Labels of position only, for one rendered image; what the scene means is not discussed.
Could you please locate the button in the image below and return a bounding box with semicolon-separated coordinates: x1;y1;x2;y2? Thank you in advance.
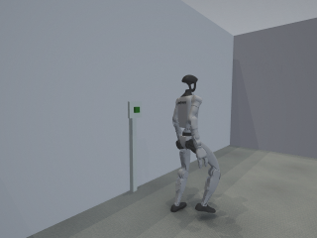
134;106;140;113

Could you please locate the robot left shin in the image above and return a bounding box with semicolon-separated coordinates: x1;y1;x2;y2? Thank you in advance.
174;170;188;206

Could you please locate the left robot thigh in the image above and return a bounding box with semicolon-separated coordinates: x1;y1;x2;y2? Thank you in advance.
175;140;191;179

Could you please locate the panel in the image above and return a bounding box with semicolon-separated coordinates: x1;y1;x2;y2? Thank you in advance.
128;101;143;192

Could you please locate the left robot upper arm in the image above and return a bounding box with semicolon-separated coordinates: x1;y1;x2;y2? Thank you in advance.
172;97;179;123

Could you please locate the robot right hand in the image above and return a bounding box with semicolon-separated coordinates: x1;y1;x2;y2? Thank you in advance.
195;147;208;170

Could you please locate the right robot forearm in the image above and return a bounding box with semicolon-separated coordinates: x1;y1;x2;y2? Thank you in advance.
189;116;202;149

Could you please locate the left robot forearm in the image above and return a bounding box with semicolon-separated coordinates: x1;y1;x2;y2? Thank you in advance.
172;121;182;139

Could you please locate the right robot upper arm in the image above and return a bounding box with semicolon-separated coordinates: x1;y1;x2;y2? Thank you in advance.
187;95;203;125

